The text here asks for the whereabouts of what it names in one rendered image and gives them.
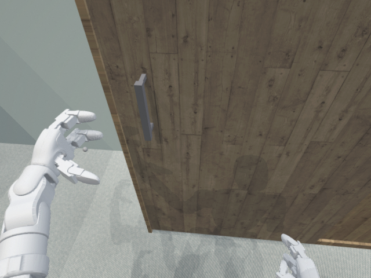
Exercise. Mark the left robot forearm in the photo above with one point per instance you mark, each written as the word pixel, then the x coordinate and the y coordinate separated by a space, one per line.
pixel 26 225

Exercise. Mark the left robot hand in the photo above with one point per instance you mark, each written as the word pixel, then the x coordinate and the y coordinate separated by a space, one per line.
pixel 51 144

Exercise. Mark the wardrobe door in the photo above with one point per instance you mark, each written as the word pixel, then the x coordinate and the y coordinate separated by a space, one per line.
pixel 354 226
pixel 261 110

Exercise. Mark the handle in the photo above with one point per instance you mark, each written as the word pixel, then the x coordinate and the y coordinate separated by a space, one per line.
pixel 143 108

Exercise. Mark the right robot hand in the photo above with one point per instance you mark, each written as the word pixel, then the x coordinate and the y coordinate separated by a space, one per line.
pixel 300 265

